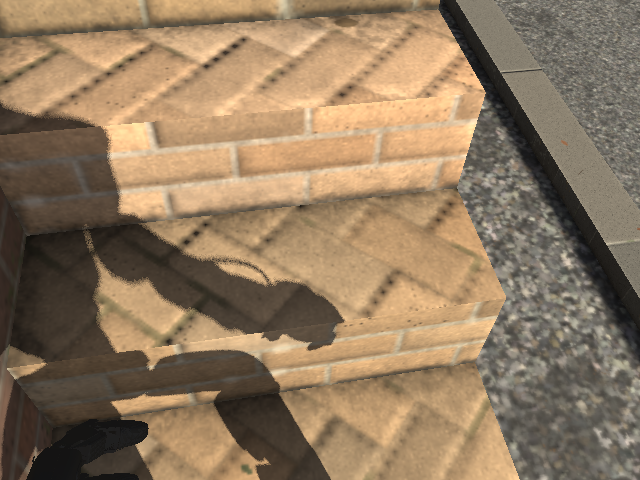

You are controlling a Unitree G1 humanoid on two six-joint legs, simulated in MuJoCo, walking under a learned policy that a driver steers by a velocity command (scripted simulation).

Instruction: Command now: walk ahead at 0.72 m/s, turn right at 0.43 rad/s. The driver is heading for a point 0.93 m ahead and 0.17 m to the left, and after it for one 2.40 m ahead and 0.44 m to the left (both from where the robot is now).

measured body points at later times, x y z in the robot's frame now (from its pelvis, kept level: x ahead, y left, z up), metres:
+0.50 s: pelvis -0.22 +0.08 -0.20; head -0.22 +0.14 +0.24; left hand +0.13 +0.24 -0.13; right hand -0.24 -0.17 -0.31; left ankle -0.30 +0.16 -0.91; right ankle -0.13 -0.05 -0.61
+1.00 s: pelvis -0.46 -0.01 -0.41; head -0.48 +0.01 +0.04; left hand -0.26 +0.26 -0.46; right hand -0.30 -0.23 -0.50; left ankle -0.48 +0.09 -1.09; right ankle -0.44 -0.17 -0.84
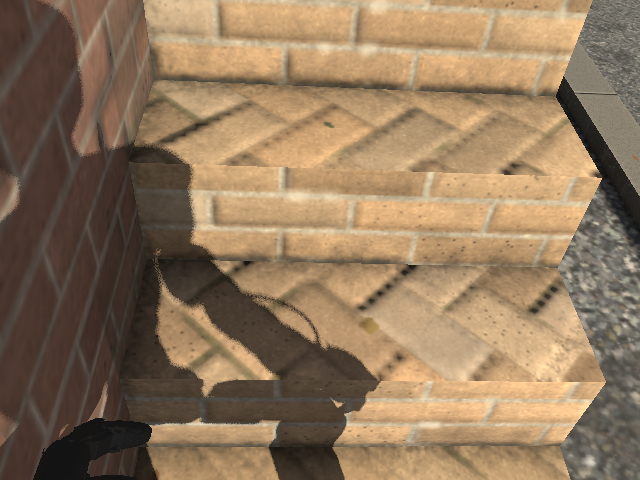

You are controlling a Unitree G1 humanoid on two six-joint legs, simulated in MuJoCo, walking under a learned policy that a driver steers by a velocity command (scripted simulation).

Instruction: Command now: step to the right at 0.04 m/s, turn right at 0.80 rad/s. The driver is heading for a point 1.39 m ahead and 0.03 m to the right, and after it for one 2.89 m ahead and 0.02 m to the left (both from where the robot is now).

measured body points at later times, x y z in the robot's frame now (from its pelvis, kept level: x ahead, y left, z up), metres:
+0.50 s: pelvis -0.25 -0.18 -0.20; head -0.25 -0.17 +0.25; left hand +0.03 -0.03 -0.22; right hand -0.21 -0.47 -0.31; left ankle -0.34 -0.10 -0.90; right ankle -0.20 -0.29 -0.87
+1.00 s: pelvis -0.49 -0.24 -0.34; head -0.45 -0.18 +0.11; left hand -0.35 +0.07 -0.42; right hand -0.16 -0.45 -0.33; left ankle -0.61 -0.20 -0.90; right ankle -0.30 -0.35 -0.93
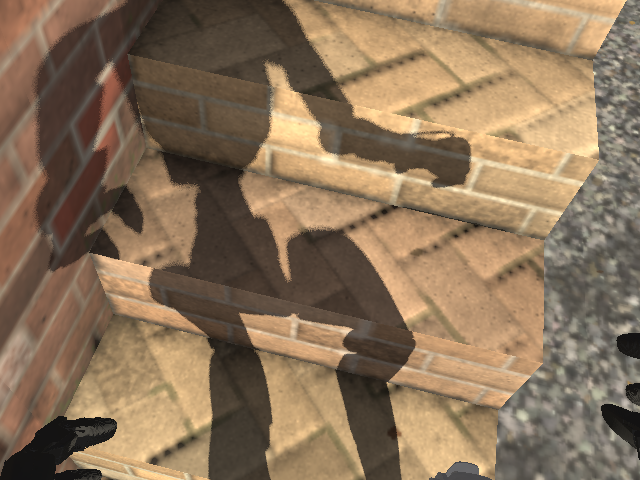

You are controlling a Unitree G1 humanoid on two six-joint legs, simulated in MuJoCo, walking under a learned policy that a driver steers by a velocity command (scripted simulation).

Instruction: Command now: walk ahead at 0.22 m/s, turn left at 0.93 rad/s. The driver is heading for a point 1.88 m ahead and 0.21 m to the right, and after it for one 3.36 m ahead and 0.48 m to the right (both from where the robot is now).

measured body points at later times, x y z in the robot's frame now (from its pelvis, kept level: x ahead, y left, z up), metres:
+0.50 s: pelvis -0.31 +0.12 -0.43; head -0.26 +0.22 +0.01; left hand -0.12 +0.38 -0.57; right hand -0.12 -0.13 -0.46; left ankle -0.41 +0.28 -0.95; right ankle -0.20 +0.04 -0.95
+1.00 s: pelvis -0.73 +0.33 -0.68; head -0.70 +0.29 -0.23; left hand -0.62 +0.56 -0.79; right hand -0.50 +0.04 -0.68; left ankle -0.69 +0.44 -1.16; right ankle -0.70 +0.21 -1.41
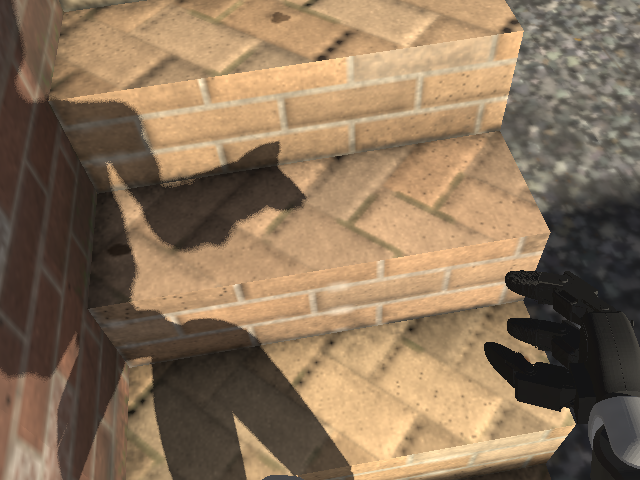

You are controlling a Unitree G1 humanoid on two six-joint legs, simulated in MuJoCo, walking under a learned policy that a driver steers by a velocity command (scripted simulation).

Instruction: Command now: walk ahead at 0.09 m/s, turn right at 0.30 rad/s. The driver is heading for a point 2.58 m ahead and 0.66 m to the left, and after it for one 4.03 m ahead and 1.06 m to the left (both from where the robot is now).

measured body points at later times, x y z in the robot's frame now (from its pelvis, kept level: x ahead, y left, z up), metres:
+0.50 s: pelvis -0.49 -0.09 -0.42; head -0.55 -0.12 +0.03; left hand -0.44 +0.16 -0.52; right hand -0.37 -0.34 -0.54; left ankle -0.43 +0.04 -1.01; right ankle -0.50 -0.23 -1.08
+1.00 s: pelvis -0.63 -0.10 -0.34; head -0.64 -0.03 +0.11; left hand -0.65 +0.16 -0.50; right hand -0.54 -0.37 -0.42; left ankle -0.74 -0.05 -1.08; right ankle -0.49 -0.26 -0.95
